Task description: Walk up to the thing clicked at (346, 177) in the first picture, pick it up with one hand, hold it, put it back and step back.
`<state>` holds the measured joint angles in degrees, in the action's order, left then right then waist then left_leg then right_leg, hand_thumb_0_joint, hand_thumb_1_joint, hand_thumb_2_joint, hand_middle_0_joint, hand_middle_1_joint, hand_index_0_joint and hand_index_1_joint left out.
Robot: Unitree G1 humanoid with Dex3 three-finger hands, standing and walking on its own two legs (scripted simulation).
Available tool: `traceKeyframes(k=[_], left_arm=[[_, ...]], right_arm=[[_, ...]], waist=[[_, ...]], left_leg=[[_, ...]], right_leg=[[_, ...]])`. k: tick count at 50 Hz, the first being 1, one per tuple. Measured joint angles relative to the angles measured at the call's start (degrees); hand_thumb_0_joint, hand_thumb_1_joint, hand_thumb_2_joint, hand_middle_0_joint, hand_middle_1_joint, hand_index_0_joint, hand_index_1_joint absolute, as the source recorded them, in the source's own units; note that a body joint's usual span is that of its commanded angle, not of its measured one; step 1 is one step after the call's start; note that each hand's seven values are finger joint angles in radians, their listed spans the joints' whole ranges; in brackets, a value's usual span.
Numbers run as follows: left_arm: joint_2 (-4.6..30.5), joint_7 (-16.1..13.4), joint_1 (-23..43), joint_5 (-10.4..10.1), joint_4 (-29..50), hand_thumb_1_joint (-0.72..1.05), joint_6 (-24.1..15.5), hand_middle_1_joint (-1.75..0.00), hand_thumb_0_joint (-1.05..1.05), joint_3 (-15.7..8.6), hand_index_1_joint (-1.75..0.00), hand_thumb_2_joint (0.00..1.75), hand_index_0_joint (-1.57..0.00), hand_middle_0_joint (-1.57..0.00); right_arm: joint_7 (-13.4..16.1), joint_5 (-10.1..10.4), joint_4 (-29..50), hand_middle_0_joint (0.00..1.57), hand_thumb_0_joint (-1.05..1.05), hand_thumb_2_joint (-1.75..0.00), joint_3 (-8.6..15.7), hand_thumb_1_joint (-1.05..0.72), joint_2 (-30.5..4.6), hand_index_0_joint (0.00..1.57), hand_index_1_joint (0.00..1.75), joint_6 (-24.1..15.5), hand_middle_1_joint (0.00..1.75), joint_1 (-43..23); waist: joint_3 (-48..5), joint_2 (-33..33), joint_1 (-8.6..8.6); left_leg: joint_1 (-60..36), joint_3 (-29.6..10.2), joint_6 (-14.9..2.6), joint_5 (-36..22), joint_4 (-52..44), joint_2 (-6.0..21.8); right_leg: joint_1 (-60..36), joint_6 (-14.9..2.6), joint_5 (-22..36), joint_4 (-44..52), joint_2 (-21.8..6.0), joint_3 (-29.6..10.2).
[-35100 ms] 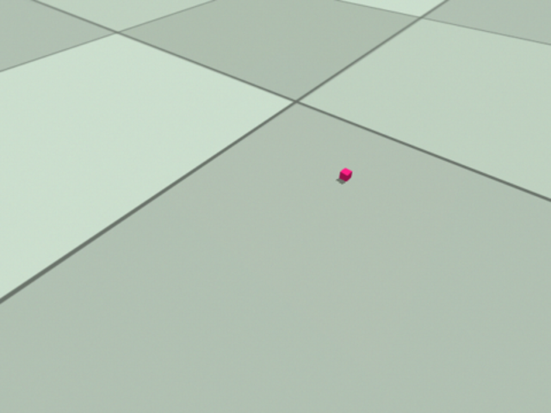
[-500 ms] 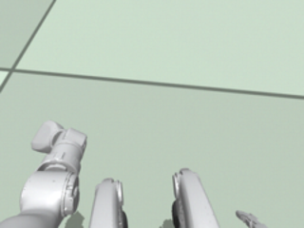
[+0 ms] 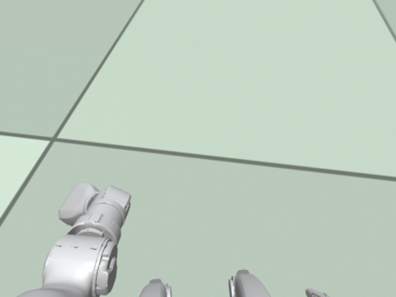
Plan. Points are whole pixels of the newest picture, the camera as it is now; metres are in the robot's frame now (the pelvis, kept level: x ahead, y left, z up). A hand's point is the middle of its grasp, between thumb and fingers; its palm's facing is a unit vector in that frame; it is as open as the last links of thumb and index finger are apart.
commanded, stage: lift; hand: left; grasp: from above
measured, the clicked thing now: (97, 217) +0.36 +0.25 -0.11
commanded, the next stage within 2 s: hold in 0.36 s
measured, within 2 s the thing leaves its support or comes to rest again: neither
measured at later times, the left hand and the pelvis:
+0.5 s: hand (79, 199) +0.35 +0.24 +0.01, palm faces -0.14 -0.44 -0.89, open 7.4 cm; pelvis +0.03 +0.01 +0.06, yaw +0 degrees
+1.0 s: hand (80, 187) +0.36 +0.23 +0.04, palm faces -0.11 -0.42 -0.90, open 7.5 cm; pelvis +0.05 +0.01 +0.08, yaw +1 degrees
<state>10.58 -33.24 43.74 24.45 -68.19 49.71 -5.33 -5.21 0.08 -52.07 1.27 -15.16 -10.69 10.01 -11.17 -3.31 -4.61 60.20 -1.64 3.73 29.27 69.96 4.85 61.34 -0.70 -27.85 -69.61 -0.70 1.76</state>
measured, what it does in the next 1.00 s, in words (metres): rises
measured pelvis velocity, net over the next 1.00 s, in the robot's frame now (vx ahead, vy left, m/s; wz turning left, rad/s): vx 0.05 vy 0.01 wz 0.01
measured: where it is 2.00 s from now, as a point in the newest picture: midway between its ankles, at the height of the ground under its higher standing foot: outside the picture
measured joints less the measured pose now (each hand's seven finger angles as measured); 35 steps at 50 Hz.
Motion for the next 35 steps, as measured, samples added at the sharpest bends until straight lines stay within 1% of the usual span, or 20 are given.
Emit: traceKeyframes(k=[3,7,10,15,18,22,26,31,35], left_arm=[[-0.6,0.0,-1.2,-1.2,1.9,0.41,0.5,-0.32,0.03,0.4,-0.28,0.32,-0.87,-0.98],[-1.1,0.1,-1.9,-1.6,3.0,0.41,1.4,-0.33,0.02,0.8,-0.29,0.33,-0.86,-0.98],[-1.3,0.3,-1.8,-1.4,2.5,0.41,2.2,-0.33,0.02,1.6,-0.29,0.33,-0.86,-0.98],[-1.4,0.4,-1.5,-1.5,1.5,0.41,2.9,-0.33,0.02,2.1,-0.29,0.33,-0.86,-0.98],[-1.7,0.2,-1.6,-1.0,1.1,0.41,3.3,-0.34,0.02,2.4,-0.3,0.33,-0.85,-0.97],[-2.2,0.1,-2.3,-1.0,1.8,0.42,3.5,-0.35,0.02,2.7,-0.31,0.33,-0.85,-0.97],[-2.6,0.6,-3.4,-1.0,2.8,0.42,3.7,-0.36,0.01,3.2,-0.32,0.33,-0.84,-0.96],[-3.1,1.0,-4.3,-0.1,3.8,0.41,3.8,-0.37,0.01,4.3,-0.32,0.34,-0.83,-0.96],[-3.6,0.7,-4.7,-0.1,4.6,0.42,3.9,-0.37,0.0,4.5,-0.33,0.34,-0.83,-0.96]], right_arm=[[-0.3,-0.3,-0.2,0.2,0.01,-0.9,-0.1,-0.89,0.4,0.2,0.3,0.6,0.3,0.4],[-0.5,-0.4,-0.5,0.2,0.01,-0.9,-0.3,-0.89,0.6,0.2,0.3,1.3,0.3,0.8],[-0.5,-0.3,-0.8,0.2,0.01,-0.9,-0.3,-0.89,0.4,0.2,0.3,1.4,0.3,1.1],[-0.7,-0.2,-1.0,0.2,0.01,-0.9,-0.1,-0.89,-0.2,0.2,0.3,1.1,0.3,1.6],[-0.9,-0.2,-0.8,0.2,0.01,-0.9,0.0,-0.89,-0.7,0.2,0.3,1.2,0.3,1.8],[-1.1,-0.2,-0.6,0.2,0.01,-0.9,0.3,-0.9,-1.0,0.2,0.3,1.4,0.3,1.6],[-1.2,-0.1,-0.3,0.2,0.01,-0.9,0.2,-0.9,-1.2,0.2,0.3,1.8,0.3,1.4],[-1.2,0.1,0.1,0.2,0.01,-0.9,0.0,-0.9,-1.0,0.2,0.3,2.4,0.3,1.0],[-1.3,0.0,0.6,0.2,0.01,-0.9,-0.1,-0.9,-0.9,0.2,0.3,2.8,0.3,0.6]], waist=[[0.8,-0.2,0.36],[1.5,-0.3,0.63],[1.7,-0.3,0.76],[1.6,-0.1,0.99],[1.6,0.1,1.23],[2.3,0.4,1.57],[2.7,0.7,1.78],[2.8,1.0,2.03],[2.9,1.0,2.3]], left_leg=[[-3.0,0.4,-0.18,-0.9,-2.9,-0.1],[-7.3,0.9,-0.43,-2.1,-7.0,-0.3],[-10.4,1.1,-0.61,-3.0,-10.0,-0.5],[-14.4,1.3,-0.85,-4.2,-14.0,-0.7],[-16.4,1.5,-1.0,-4.6,-15.9,-0.8],[-19.4,1.7,-1.12,-5.2,-18.4,-1.0],[-22.0,1.8,-1.25,-5.7,-20.6,-1.2],[-24.5,2.0,-1.31,-6.0,-22.6,-1.4],[-26.2,2.1,-1.3,-6.1,-23.7,-1.6]], right_leg=[[-3.0,0.2,0.9,2.9,-0.1,-0.2],[-7.3,0.45,2.1,6.9,-0.2,-0.4],[-10.3,0.62,3.0,9.9,-0.4,-0.5],[-14.5,0.88,4.1,14.0,-0.6,-0.4],[-16.5,1.01,4.5,15.9,-0.6,-0.4],[-19.5,1.14,5.1,18.3,-0.8,-0.5],[-22.1,1.27,5.5,20.4,-1.0,-0.5],[-24.5,1.36,5.6,22.2,-1.1,-0.6],[-26.0,1.37,5.6,23.0,-1.3,-0.6]])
